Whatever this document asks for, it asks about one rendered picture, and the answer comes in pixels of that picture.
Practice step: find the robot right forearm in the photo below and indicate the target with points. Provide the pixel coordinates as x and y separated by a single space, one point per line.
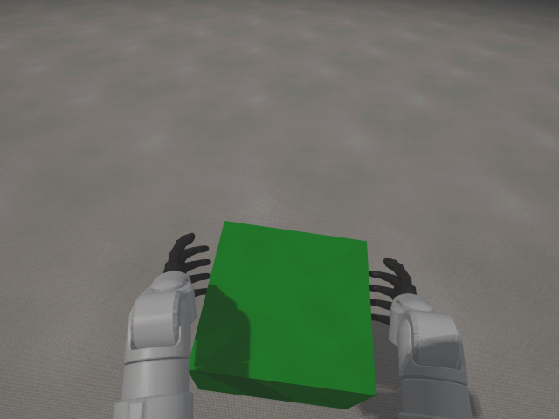
431 360

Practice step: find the robot right hand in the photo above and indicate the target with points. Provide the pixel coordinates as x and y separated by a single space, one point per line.
401 282

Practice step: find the robot left forearm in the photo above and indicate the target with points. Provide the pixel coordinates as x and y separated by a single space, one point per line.
156 376

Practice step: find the robot left hand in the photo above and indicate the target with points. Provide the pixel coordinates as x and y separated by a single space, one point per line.
178 256

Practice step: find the carton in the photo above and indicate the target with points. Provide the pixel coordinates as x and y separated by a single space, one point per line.
287 317

